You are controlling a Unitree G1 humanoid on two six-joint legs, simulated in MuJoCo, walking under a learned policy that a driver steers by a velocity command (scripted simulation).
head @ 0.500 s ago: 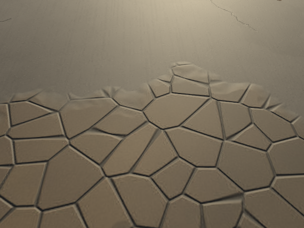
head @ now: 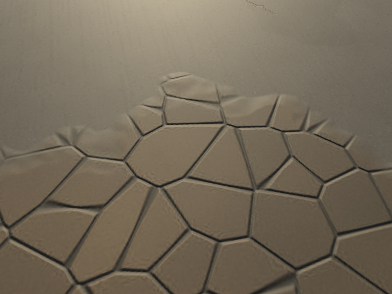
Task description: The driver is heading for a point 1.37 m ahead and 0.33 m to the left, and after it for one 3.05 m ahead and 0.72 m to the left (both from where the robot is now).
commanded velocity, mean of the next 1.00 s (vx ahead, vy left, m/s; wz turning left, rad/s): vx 0.50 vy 0.00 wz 0.29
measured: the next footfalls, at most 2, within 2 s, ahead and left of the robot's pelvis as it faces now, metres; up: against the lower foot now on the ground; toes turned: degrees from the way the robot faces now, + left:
left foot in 0.26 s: +0.28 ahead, +0.19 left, +0.00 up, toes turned +9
right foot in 0.76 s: +0.61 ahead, +0.11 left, +0.00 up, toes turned +27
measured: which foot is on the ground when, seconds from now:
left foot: up 0.00-0.24, down 0.26-0.78, up 0.80-1.00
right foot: down 0.00-0.28, up 0.30-0.74, down 0.76-1.00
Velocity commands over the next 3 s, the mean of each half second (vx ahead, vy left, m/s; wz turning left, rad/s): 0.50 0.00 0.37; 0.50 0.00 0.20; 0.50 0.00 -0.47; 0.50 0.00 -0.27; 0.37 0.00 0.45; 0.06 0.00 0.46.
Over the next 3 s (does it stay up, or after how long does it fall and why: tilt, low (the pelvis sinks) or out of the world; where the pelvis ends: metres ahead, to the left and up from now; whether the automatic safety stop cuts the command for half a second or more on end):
stays up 1.38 0.25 0.01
